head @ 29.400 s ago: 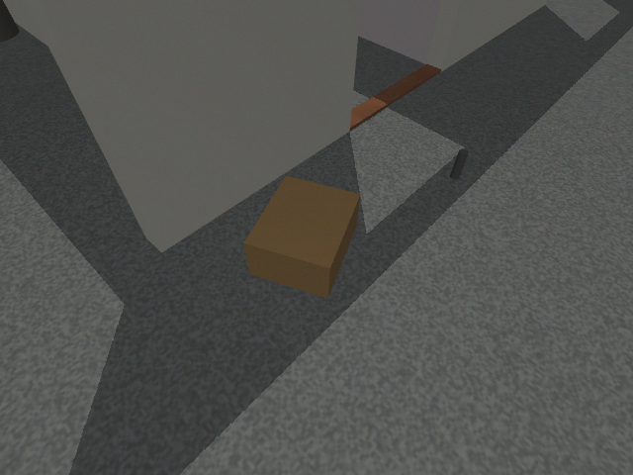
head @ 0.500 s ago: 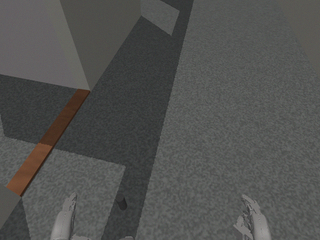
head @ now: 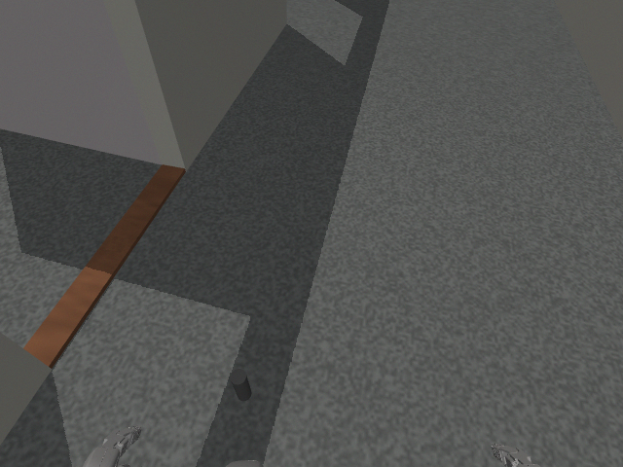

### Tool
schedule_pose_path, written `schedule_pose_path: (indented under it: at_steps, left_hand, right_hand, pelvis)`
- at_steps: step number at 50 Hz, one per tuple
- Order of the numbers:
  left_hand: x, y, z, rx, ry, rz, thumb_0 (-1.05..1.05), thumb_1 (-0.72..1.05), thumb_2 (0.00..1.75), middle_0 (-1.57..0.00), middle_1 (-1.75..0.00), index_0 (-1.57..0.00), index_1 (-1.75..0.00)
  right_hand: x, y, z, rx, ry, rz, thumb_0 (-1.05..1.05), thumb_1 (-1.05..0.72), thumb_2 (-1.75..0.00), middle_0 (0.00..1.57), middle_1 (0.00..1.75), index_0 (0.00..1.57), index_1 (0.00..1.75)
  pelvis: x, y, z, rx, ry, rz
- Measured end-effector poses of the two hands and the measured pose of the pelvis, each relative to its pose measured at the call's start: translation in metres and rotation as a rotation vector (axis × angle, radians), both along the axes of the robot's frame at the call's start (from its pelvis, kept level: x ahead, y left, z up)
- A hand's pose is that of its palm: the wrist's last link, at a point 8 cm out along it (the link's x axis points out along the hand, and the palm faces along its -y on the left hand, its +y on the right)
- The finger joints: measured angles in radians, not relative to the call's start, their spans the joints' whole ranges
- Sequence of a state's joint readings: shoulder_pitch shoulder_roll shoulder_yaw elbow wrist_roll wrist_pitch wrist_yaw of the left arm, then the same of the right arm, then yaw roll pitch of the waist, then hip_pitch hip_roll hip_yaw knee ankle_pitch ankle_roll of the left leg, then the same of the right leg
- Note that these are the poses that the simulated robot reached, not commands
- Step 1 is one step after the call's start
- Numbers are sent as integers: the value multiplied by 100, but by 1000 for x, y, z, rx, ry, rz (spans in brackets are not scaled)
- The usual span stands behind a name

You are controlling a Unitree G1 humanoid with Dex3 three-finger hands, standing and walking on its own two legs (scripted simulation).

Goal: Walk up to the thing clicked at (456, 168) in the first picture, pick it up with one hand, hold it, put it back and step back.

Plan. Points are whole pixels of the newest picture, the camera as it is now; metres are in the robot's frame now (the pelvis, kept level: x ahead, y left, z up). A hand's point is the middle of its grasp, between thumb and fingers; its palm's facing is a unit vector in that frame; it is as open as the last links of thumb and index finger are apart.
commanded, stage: stand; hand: left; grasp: from the side
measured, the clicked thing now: (241, 385) +0.42 +0.21 -0.67
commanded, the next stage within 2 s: step back in 1.94 s
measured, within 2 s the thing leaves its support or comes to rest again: neither
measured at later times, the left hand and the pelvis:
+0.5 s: hand out of the picture +0.04 +0.25 -0.13, palm faces -0.01 -0.94 -0.35, open 7.4 cm; pelvis -0.01 +0.01 +0.03, yaw +0 degrees
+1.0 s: hand out of the picture +0.05 +0.25 -0.12, palm faces -0.02 -0.94 -0.35, open 7.4 cm; pelvis +0.00 +0.00 +0.04, yaw +0 degrees
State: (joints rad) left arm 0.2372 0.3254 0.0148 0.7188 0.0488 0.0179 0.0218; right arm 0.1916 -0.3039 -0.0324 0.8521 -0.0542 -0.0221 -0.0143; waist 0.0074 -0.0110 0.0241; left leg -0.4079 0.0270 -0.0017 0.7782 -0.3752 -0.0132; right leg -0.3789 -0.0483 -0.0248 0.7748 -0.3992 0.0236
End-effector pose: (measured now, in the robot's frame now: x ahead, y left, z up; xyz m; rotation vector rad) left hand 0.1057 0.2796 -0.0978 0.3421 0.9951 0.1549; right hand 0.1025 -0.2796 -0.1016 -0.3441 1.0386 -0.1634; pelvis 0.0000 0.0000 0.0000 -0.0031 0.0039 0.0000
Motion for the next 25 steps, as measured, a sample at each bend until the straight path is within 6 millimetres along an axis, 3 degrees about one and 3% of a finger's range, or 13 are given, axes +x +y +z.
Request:
schedule_pose_path:
  at_steps: [5,11,25]
  left_hand:
    - [-30,13,-2,11,114,53,1,87,90,-20,-30,-20,-30]
    - [-56,16,0,7,204,94,1,90,90,-20,-30,-20,-30]
    - [-69,17,10,5,254,117,1,91,90,-20,-30,-20,-30]
  right_hand:
    - [-22,-6,3,-7,85,-38,1,-90,-90,20,30,21,30]
    - [-38,0,5,12,153,-57,1,-90,-90,20,30,21,30]
    - [-44,10,6,54,180,-59,1,-90,-90,20,30,21,30]
  pelvis:
    - [2,2,10,-2,-21,3]
    - [2,5,22,-3,-46,6]
    - [-5,6,34,3,-73,8]
